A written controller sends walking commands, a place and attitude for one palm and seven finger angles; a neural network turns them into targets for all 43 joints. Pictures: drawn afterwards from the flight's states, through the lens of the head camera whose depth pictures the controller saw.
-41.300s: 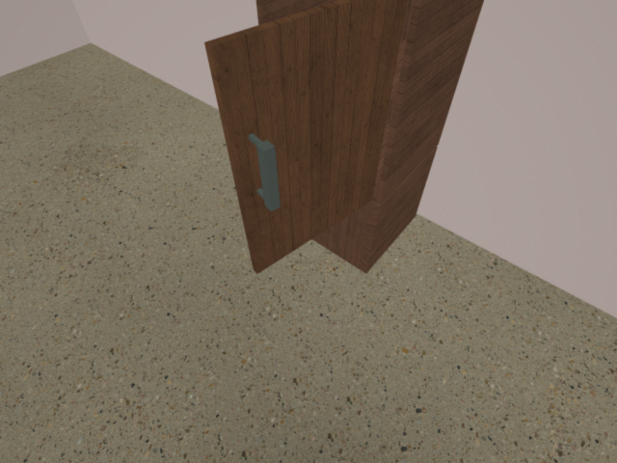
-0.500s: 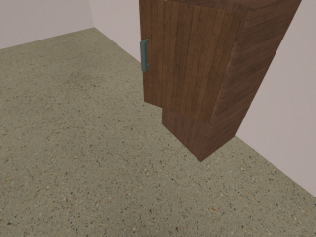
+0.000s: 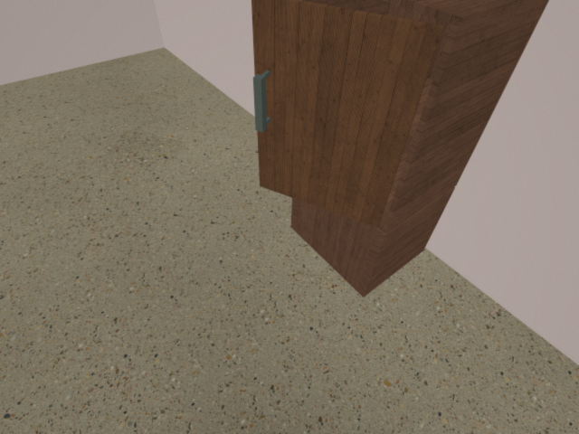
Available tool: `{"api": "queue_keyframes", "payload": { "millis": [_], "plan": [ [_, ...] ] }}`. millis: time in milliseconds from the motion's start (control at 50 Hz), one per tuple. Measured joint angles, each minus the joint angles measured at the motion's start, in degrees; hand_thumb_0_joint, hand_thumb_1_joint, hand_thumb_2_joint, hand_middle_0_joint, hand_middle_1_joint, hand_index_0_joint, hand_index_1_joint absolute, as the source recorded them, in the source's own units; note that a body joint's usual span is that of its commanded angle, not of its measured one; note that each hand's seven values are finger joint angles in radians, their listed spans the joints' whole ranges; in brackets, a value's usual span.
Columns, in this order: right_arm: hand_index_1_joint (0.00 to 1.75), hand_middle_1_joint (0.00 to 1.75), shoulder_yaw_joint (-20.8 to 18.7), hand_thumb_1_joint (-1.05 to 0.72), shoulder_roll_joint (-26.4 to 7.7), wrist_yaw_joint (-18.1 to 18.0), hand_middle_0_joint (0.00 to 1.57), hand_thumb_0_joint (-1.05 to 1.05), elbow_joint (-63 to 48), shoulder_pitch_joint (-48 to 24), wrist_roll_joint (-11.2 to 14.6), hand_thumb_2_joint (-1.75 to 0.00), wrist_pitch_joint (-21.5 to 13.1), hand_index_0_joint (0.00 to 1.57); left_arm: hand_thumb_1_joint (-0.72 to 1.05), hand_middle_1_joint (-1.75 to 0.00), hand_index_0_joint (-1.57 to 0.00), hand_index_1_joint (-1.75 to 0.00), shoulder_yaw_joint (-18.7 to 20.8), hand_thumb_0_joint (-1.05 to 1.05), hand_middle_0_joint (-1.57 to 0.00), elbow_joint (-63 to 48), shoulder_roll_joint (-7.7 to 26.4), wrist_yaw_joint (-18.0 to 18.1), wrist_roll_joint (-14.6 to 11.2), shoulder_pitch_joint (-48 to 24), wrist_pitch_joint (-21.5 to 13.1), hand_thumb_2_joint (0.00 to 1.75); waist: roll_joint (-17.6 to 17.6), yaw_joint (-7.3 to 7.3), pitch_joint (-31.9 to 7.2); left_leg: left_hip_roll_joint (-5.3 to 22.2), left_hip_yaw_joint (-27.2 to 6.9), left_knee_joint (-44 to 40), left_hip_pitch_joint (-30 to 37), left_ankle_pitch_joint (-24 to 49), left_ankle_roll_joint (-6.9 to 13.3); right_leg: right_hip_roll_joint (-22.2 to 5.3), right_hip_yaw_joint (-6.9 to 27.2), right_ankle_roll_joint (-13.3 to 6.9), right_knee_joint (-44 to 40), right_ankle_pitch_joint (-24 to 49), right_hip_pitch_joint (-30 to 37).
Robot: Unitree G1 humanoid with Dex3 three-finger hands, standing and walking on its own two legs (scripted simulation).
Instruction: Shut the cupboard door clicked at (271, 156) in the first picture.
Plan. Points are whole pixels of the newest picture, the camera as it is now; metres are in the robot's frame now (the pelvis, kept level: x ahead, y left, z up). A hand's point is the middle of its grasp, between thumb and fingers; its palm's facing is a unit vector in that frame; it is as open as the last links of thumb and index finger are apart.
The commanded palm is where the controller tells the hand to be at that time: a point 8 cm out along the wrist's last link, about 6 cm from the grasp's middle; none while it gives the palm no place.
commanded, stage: look to check the result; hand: left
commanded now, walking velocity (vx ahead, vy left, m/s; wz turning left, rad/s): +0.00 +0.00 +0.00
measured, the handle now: (263, 101) +0.92 +0.11 +0.00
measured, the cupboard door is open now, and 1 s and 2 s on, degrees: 26 26 26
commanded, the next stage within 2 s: walk to a spot facing it in 0.42 s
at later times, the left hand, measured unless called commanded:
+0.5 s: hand out of the picture -0.03 +0.16 -0.18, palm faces +0.03 -0.99 -0.16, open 7.4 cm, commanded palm none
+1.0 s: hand out of the picture +0.00 +0.22 -0.21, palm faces +0.25 -0.94 -0.24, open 7.4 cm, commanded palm none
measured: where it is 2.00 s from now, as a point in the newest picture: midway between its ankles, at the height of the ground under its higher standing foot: outside the picture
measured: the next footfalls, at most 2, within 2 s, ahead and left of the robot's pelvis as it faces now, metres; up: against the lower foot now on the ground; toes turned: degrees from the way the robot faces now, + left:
right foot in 1.34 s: +0.12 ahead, -0.13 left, +0.00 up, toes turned +30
left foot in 1.68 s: -0.01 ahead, +0.11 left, +0.00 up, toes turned +46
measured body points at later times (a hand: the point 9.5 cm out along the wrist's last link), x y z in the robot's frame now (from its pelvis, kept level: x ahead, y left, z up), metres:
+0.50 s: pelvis +0.01 +0.00 +0.00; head +0.01 +0.01 +0.45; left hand -0.03 +0.21 -0.16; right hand -0.01 -0.21 -0.16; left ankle +0.05 +0.07 -0.74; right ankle -0.05 -0.11 -0.74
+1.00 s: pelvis +0.01 +0.02 -0.03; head +0.05 +0.04 +0.41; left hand -0.01 +0.27 -0.19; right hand +0.09 -0.23 -0.17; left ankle +0.04 +0.11 -0.74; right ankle -0.04 -0.12 -0.72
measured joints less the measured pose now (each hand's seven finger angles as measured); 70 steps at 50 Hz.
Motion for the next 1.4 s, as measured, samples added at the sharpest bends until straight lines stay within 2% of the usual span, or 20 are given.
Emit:
{"api": "queue_keyframes", "payload": {
  "millis": [600,760,820,880,920,940,960,980,1020,1080,1180,1300,1340,1360,1400],
  "plan": [
    [0.3,0.3,-0.1,-0.91,-1.4,0.2,0.2,0.01,-0.5,-2.7,0.1,-0.9,-0.4,0.2,0.91,-0.3,-0.19,-0.3,-0.1,0.0,-0.2,-0.5,0.7,-0.1,0.0,-2.6,0.0,0.9,-0.3,-0.09,0.9,-0.6,0.3,-0.5,1.0,-0.8,0.3,-0.5,0.3,0.5,-1.1,-0.4,1.2],
    [0.3,0.3,-1.3,-0.91,-1.9,1.0,0.2,0.01,-3.2,-2.6,-0.2,-0.89,1.6,0.2,0.91,-0.3,-0.2,-0.3,2.2,0.0,-0.2,-4.4,1.8,-0.2,0.4,-5.3,1.3,0.9,0.6,-0.53,1.9,-2.0,-3.3,5.0,-4.7,-2.1,0.5,-1.7,-3.7,0.4,4.5,-3.6,-2.8],
    [0.3,0.3,-2.0,-0.91,-2.6,1.5,0.2,0.01,-4.7,-2.7,-0.4,-0.89,2.3,0.2,0.91,-0.3,-0.2,-0.3,3.0,0.0,-0.2,-6.4,2.7,-0.2,0.6,-5.8,1.3,0.9,1.2,-0.34,2.2,-2.3,-5.1,8.8,-7.5,-3.3,-0.3,-1.8,-5.9,0.2,6.4,-4.7,-3.8],
    [0.3,0.3,-2.9,-0.91,-3.3,2.0,0.2,0.01,-6.2,-3.2,-0.6,-0.89,2.9,0.2,0.91,-0.3,-0.2,-0.3,3.7,0.0,-0.2,-7.9,4.1,0.0,0.9,-6.4,1.4,0.9,0.8,-0.49,3.2,-0.5,-2.7,20.3,-10.8,-12.1,-2.7,-2.7,-8.4,0.3,9.2,-7.0,-3.5],
    [0.3,0.3,-3.3,-0.91,-3.7,2.4,0.2,0.01,-7.5,-3.9,-0.5,-0.89,3.2,0.2,0.91,-0.3,-0.2,-0.3,3.9,0.0,-0.2,-8.7,5.2,0.1,1.2,-7.1,1.5,0.9,-0.5,-0.64,4.2,1.1,-1.0,22.5,-10.9,-15.3,-3.6,-4.2,-9.8,0.8,11.8,-8.9,-3.2],
    [0.3,0.3,-3.3,-0.91,-4.1,2.6,0.2,0.01,-8.5,-4.2,-0.5,-0.89,3.1,0.2,0.91,-0.3,-0.2,-0.3,4.0,0.0,-0.2,-9.2,5.7,-0.1,1.1,-7.4,1.5,0.9,-1.2,-0.75,4.6,1.7,-0.3,20.2,-10.0,-12.7,-3.6,-5.3,-10.3,1.2,14.1,-10.2,-3.6],
    [0.3,0.3,-3.4,-0.91,-5.0,2.8,0.2,0.01,-9.7,-4.3,-0.7,-0.89,2.7,0.2,0.91,-0.3,-0.2,-0.3,4.0,0.0,-0.2,-9.8,5.9,-0.3,0.9,-7.7,1.7,0.9,-1.0,-0.84,4.7,2.0,-0.9,17.7,-9.6,-6.6,-2.5,-6.2,-10.7,1.7,18.0,-11.3,-5.2],
    [0.3,0.3,-3.6,-0.91,-5.7,2.7,0.2,0.01,-10.4,-5.0,-0.8,-0.89,2.2,0.2,0.91,-0.3,-0.2,-0.3,4.0,0.0,-0.2,-10.3,6.1,-0.4,0.6,-8.4,2.2,0.9,-1.0,-0.98,5.2,1.3,-1.0,18.7,-10.4,-5.9,-1.3,-6.6,-9.0,2.2,23.5,-13.9,-7.8],
    [0.3,0.3,-3.6,-0.91,-6.7,2.4,0.2,0.01,-11.3,-6.6,-1.0,-0.89,1.7,0.2,0.91,-0.3,-0.2,-0.3,4.0,0.0,-0.2,-11.3,6.6,-0.4,0.5,-10.2,3.3,0.9,-1.0,-1.16,5.8,0.0,-1.4,19.1,-10.9,-8.1,0.2,-5.1,-3.2,2.1,33.8,-16.6,-13.2],
    [0.3,0.3,-3.5,-0.91,-7.7,2.0,0.2,0.01,-12.5,-7.5,-1.3,-0.89,1.5,0.2,0.91,-0.3,-0.2,-0.3,4.2,0.0,-0.2,-12.8,7.2,-0.8,0.8,-13.1,3.6,0.9,-0.5,-1.45,5.4,-1.3,-3.4,14.6,-10.4,-6.4,0.1,-3.2,1.6,2.3,40.5,-11.6,-19.4],
    [0.3,0.3,-3.5,-0.91,-8.8,1.9,0.2,0.01,-13.4,-8.3,-1.3,-0.89,1.5,0.2,0.91,-0.3,-0.19,-0.3,4.0,0.0,-0.2,-16.4,7.8,-1.5,0.9,-16.5,2.6,0.9,1.3,-1.43,4.7,-2.0,-8.1,7.0,-9.0,-1.2,-0.5,-1.8,4.5,3.2,34.6,-7.5,-22.2],
    [0.3,0.3,-4.4,-0.91,-9.2,2.5,0.2,0.01,-14.4,-8.6,-1.3,-0.89,2.7,0.2,0.91,-0.3,-0.19,-0.3,3.4,0.0,-0.2,-19.0,8.2,-1.6,0.8,-17.3,2.3,0.9,3.1,-1.91,3.7,-2.3,-14.1,5.5,-9.5,0.4,-2.7,0.4,5.1,3.0,19.7,-6.2,-17.3],
    [0.3,0.3,-4.8,-0.91,-9.1,2.7,0.2,0.01,-14.8,-8.2,-0.9,-0.89,3.2,0.2,0.91,-0.3,-0.2,-0.3,3.1,0.0,-0.2,-20.0,8.6,-1.6,0.8,-16.0,1.7,0.9,2.4,-1.6,2.7,-3.5,-15.3,7.7,-11.0,-1.0,-3.6,0.2,5.4,1.9,9.4,-4.6,-12.8],
    [0.3,0.3,-5.1,-0.91,-9.2,2.8,0.2,0.01,-14.8,-8.5,-0.6,-0.89,3.4,0.2,0.91,-0.3,-0.2,-0.3,3.2,0.0,-0.2,-20.1,8.7,-1.5,1.1,-15.4,1.3,0.9,2.1,-1.05,2.6,-3.9,-14.9,11.7,-12.8,-5.7,-4.4,-0.1,5.6,1.3,7.8,-1.9,-12.6],
    [0.3,0.3,-5.8,-0.91,-10.1,3.0,0.2,0.01,-14.7,-9.3,-0.9,-0.89,3.8,0.2,0.91,-0.3,-0.2,-0.3,2.7,0.0,-0.2,-19.3,7.7,-1.1,1.1,-14.5,1.4,0.9,3.6,-1.16,3.7,-3.6,-13.0,24.9,-16.7,-14.0,-5.2,-0.3,3.7,0.9,8.9,-1.0,-12.0]
  ]
}}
